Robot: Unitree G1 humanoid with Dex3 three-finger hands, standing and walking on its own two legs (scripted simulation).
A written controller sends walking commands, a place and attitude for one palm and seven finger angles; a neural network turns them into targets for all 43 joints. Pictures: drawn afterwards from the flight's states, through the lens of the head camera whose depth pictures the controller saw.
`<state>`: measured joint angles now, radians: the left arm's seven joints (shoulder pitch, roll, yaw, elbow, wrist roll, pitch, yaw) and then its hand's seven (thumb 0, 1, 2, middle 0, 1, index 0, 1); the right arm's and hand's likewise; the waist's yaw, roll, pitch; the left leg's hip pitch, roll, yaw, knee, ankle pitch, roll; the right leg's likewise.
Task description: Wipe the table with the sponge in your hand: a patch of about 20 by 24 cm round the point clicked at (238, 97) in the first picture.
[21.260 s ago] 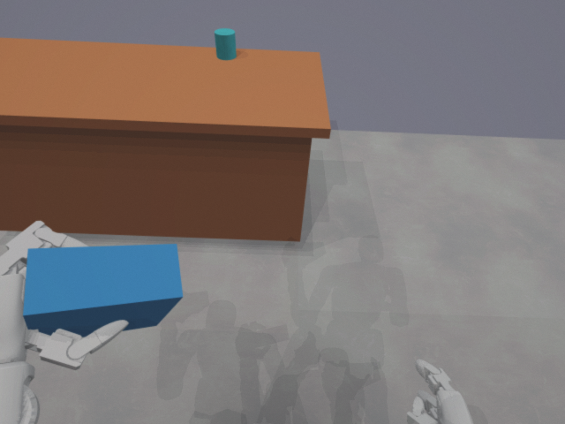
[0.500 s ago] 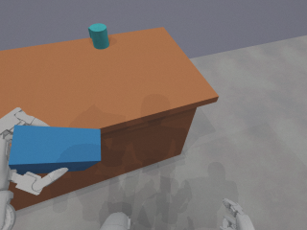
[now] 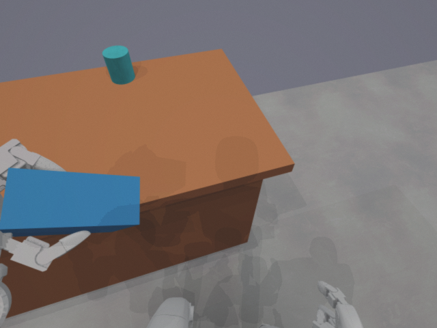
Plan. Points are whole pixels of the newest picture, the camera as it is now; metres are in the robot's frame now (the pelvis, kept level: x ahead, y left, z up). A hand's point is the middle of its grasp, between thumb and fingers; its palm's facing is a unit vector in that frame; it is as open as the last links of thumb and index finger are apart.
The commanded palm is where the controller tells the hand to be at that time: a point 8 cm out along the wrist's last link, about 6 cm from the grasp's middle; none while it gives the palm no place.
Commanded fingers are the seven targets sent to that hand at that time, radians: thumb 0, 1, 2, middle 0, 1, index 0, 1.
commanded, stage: shuffle to correct the standing spot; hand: left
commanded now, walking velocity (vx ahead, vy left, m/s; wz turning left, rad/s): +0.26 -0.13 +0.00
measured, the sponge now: (91, 207) +0.23 +0.20 +0.16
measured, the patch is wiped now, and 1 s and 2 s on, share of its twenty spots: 0.00 0.00 0.00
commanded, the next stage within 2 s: come to a stop and stand still in 1.12 s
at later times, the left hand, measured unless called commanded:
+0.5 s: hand (158, 145) +0.32 +0.13 +0.20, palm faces +0.43 -0.78 -0.46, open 10.2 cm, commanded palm +0.27 +0.15 +0.20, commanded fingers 0.00 0.10 1.30 -1.20 -1.60 -1.20 -1.60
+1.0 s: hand (199, 118) +0.40 +0.09 +0.18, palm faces +0.42 -0.79 -0.46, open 10.2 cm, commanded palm +0.35 +0.11 +0.20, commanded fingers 0.00 0.10 1.30 -1.20 -1.60 -1.20 -1.60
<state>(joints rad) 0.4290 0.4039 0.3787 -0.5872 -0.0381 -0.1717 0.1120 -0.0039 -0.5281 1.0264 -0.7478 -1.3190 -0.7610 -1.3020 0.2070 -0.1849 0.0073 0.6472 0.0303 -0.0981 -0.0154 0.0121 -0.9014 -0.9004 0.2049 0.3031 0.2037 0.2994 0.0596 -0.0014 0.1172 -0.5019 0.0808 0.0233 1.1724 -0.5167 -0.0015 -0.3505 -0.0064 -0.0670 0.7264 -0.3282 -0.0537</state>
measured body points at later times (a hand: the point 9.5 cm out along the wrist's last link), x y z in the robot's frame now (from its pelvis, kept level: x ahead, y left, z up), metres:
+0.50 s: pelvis +0.10 -0.12 +0.01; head +0.13 -0.13 +0.46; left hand +0.29 +0.17 +0.22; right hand +0.26 -0.35 -0.09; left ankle +0.11 +0.01 -0.66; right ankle +0.14 -0.20 -0.71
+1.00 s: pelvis +0.19 -0.17 +0.03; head +0.21 -0.20 +0.48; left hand +0.37 +0.12 +0.20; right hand +0.36 -0.40 -0.08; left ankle +0.22 -0.03 -0.65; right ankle +0.14 -0.20 -0.71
